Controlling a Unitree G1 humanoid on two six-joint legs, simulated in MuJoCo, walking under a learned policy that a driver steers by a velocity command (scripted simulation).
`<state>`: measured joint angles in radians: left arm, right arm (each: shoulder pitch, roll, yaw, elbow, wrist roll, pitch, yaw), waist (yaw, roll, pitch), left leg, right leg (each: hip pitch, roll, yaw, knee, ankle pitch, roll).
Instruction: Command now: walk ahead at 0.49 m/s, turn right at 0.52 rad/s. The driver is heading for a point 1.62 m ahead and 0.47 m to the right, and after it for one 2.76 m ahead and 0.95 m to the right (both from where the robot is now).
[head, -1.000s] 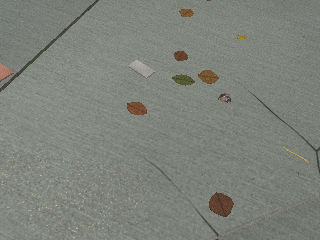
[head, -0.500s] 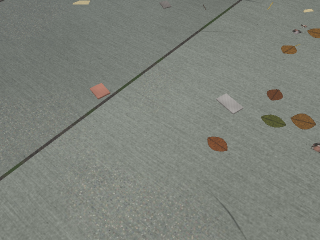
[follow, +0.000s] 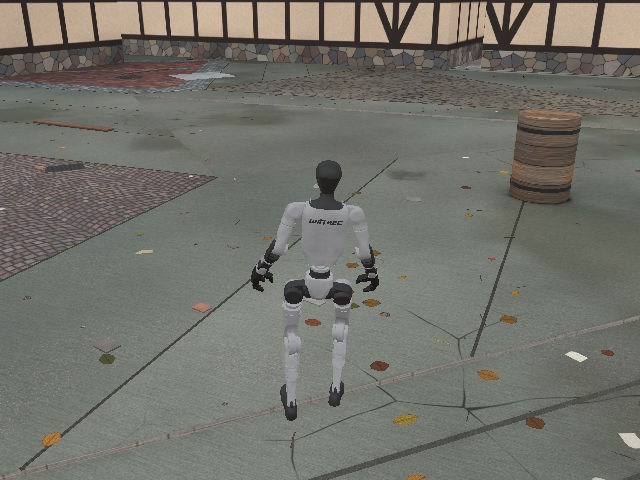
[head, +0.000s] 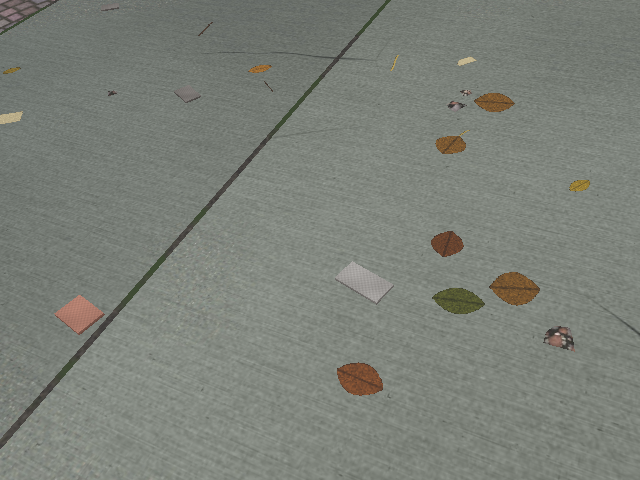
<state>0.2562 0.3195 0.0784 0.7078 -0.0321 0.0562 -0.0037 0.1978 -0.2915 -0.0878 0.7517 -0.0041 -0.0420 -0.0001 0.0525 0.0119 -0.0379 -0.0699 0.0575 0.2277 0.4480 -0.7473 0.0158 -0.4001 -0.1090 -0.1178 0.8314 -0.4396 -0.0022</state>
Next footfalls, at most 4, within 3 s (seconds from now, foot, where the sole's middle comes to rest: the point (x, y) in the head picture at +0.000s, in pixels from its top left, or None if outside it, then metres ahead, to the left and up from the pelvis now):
0.46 left None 0.39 0.04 -0.74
0.92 right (531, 460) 0.61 -0.31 -0.74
1.44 left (482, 314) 0.99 -0.26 -0.74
1.96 right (613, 274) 1.12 -0.61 -0.74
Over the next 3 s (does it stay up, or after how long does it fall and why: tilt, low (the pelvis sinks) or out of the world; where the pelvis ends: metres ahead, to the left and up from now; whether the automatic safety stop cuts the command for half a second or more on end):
stays up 1.49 -0.59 0.02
